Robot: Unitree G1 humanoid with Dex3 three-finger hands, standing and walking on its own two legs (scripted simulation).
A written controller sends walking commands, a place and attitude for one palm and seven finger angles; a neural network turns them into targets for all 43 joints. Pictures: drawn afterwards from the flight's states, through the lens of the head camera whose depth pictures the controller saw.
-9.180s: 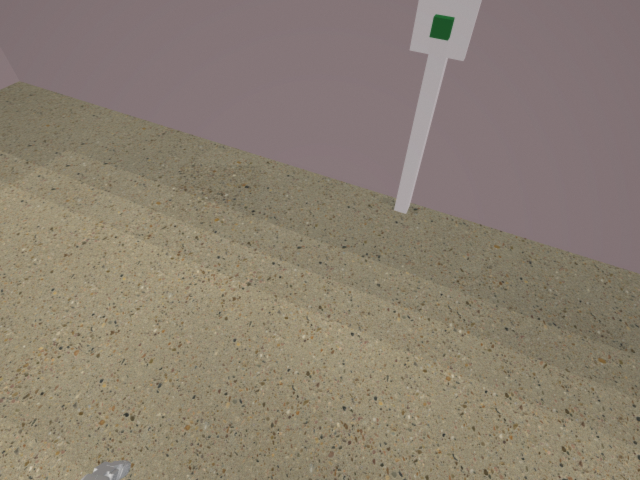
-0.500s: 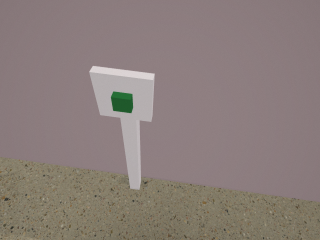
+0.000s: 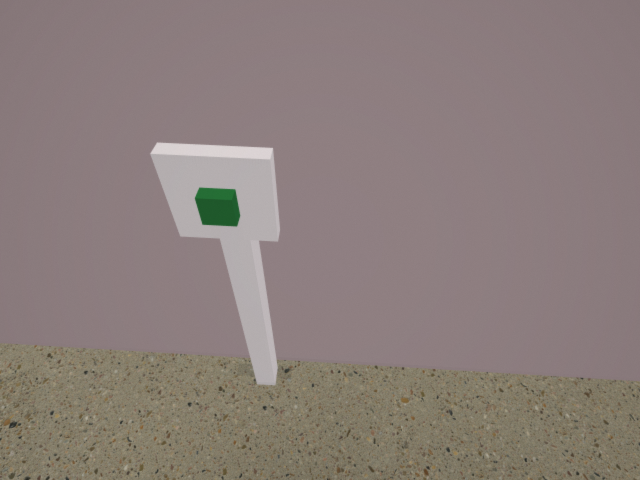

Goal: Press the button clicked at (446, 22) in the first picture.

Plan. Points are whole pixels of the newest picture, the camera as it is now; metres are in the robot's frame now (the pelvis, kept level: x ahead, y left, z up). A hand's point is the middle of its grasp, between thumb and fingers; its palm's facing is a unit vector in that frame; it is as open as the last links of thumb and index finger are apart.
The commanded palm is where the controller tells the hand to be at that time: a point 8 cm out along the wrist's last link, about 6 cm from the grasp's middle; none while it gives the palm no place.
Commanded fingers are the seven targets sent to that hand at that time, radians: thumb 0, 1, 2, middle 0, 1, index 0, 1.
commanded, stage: come to a stop and stand still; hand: left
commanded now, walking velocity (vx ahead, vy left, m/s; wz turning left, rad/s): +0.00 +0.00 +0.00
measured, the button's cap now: (219, 205) +0.51 +0.19 +0.05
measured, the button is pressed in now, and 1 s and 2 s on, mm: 0 0 0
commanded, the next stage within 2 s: look again from close up in 0.22 s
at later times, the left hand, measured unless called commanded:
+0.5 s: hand out of the picture -0.01 +0.15 -0.18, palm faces +0.04 -0.98 -0.20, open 7.4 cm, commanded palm none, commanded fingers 0.00 0.90 0.90 -0.20 -0.30 -0.20 -0.30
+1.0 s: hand out of the picture +0.05 +0.23 -0.16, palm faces +0.08 -0.96 -0.27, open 7.4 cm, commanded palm +0.09 +0.27 -0.07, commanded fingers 0.00 0.90 0.90 -0.28 -0.39 -0.28 -0.39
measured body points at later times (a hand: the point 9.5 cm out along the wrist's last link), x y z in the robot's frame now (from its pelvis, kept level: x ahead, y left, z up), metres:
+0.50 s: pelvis +0.01 -0.01 -0.01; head +0.02 -0.02 +0.44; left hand -0.01 +0.21 -0.16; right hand +0.02 -0.24 -0.17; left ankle +0.05 +0.10 -0.74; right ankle -0.04 -0.10 -0.74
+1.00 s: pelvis -0.01 +0.01 +0.00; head -0.01 +0.02 +0.45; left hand +0.05 +0.28 -0.14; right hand +0.07 -0.25 -0.14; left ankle +0.05 +0.10 -0.74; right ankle -0.04 -0.10 -0.74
